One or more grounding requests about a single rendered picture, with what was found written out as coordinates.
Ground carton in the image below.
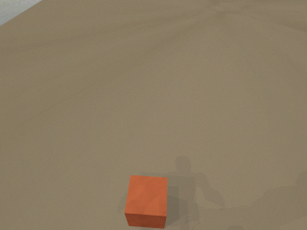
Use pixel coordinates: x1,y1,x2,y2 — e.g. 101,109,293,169
125,175,168,229

